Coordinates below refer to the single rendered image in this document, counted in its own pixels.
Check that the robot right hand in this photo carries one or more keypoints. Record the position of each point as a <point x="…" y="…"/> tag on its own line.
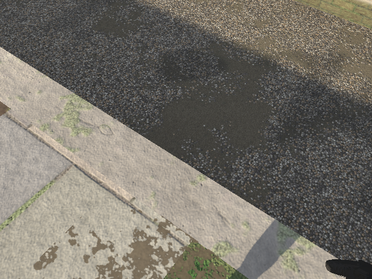
<point x="350" y="269"/>

